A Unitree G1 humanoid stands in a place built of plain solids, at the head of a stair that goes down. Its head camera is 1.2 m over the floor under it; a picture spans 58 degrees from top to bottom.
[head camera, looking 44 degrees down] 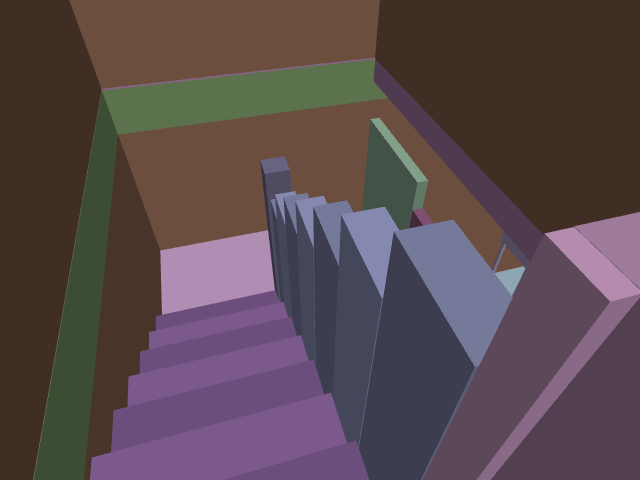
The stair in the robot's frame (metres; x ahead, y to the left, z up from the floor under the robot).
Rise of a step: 0.18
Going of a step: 0.25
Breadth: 0.85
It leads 16 degrees to the left of straight ahead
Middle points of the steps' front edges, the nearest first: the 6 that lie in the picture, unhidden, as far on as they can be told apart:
0.66 0.37 -0.35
0.91 0.44 -0.53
1.15 0.51 -0.70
1.40 0.58 -0.88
1.64 0.65 -1.06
1.89 0.72 -1.23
